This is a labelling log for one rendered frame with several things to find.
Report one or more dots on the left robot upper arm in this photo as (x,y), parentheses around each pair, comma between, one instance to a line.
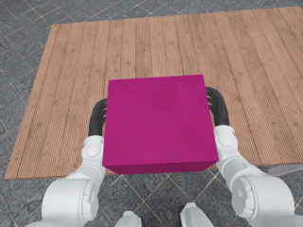
(69,203)

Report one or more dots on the left robot thigh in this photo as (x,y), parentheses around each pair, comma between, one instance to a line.
(129,221)

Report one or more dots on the right robot upper arm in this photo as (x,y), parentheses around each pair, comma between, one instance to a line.
(264,201)

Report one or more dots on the robot right forearm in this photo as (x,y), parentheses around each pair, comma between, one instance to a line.
(231,164)

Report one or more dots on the right robot hand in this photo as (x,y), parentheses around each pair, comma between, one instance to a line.
(218,107)

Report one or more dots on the left robot hand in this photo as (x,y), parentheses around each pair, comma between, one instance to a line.
(97,120)

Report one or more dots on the table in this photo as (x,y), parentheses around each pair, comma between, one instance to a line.
(253,57)

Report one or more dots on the left robot shin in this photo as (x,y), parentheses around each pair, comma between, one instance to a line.
(127,213)

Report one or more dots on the robot left forearm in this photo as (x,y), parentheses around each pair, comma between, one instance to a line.
(91,166)

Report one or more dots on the carton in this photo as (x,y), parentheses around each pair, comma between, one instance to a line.
(158,125)

